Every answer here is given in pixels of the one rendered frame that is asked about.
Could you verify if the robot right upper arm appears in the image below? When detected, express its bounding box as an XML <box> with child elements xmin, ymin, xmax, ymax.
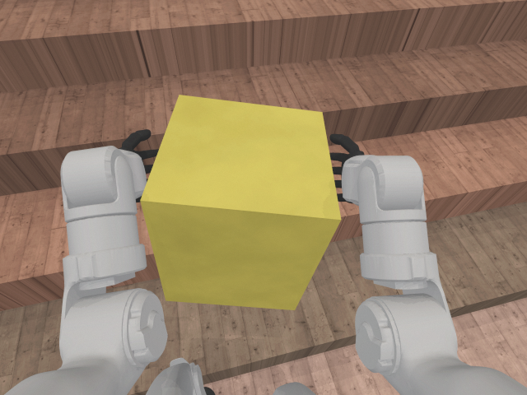
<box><xmin>355</xmin><ymin>293</ymin><xmax>527</xmax><ymax>395</ymax></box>

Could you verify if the robot left hand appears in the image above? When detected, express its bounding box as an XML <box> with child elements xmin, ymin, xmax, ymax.
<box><xmin>119</xmin><ymin>129</ymin><xmax>159</xmax><ymax>202</ymax></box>

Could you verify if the robot right hand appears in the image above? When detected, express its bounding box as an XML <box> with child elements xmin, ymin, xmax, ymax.
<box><xmin>329</xmin><ymin>134</ymin><xmax>364</xmax><ymax>203</ymax></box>

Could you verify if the carton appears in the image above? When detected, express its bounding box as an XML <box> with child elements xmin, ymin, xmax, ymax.
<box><xmin>140</xmin><ymin>95</ymin><xmax>341</xmax><ymax>310</ymax></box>

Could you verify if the robot left upper arm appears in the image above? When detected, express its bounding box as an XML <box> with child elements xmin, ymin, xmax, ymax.
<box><xmin>4</xmin><ymin>288</ymin><xmax>168</xmax><ymax>395</ymax></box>

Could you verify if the robot right forearm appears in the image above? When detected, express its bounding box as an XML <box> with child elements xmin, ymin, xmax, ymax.
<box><xmin>342</xmin><ymin>155</ymin><xmax>458</xmax><ymax>350</ymax></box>

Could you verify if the robot left thigh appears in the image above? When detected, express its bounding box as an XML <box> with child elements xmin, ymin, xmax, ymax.
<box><xmin>146</xmin><ymin>362</ymin><xmax>205</xmax><ymax>395</ymax></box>

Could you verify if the robot left forearm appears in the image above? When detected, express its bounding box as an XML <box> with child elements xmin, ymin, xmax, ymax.
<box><xmin>59</xmin><ymin>146</ymin><xmax>147</xmax><ymax>360</ymax></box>

